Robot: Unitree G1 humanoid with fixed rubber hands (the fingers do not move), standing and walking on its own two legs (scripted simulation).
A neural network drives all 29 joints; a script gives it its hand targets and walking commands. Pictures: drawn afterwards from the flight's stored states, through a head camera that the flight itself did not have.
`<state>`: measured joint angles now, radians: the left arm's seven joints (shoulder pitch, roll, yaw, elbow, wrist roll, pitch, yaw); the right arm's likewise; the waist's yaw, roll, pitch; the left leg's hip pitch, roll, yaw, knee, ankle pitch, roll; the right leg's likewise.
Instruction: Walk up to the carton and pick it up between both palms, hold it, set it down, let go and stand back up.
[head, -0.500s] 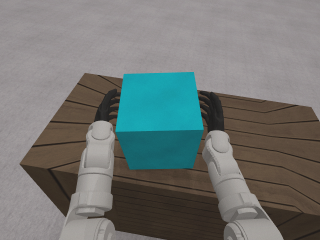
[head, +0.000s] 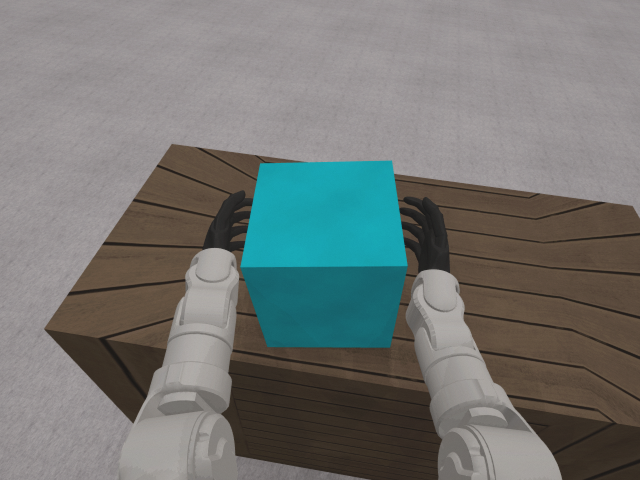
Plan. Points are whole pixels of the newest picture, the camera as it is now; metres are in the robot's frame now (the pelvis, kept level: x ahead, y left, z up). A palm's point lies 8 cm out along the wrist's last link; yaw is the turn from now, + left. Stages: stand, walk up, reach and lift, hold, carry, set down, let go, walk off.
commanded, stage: set down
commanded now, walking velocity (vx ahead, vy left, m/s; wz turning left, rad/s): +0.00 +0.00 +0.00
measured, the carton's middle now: (326, 258) +0.40 -0.01 +0.04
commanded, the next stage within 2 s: none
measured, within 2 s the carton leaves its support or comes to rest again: rests again in 1.18 s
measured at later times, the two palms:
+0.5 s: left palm (230, 258) +0.40 +0.12 +0.04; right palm (427, 270) +0.37 -0.15 +0.06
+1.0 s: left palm (234, 271) +0.40 +0.12 +0.02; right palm (425, 283) +0.37 -0.15 +0.03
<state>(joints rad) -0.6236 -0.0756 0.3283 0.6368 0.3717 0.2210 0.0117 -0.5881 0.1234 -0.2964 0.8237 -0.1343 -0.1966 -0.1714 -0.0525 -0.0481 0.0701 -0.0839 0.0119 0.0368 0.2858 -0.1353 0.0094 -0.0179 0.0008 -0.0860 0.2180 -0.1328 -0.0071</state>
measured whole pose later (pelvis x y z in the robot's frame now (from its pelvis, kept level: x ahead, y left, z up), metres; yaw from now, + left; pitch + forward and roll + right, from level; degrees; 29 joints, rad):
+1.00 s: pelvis +0.01 +0.00 +0.00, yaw -1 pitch +8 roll -1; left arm -0.66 -0.04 0.38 1.01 0.33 -0.17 0.06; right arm -0.59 0.16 -0.46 0.95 -0.31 -0.36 -0.16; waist -0.05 -0.01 -0.04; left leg -0.31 0.02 0.06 0.32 -0.14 0.01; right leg -0.25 0.01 -0.07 0.25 -0.13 -0.01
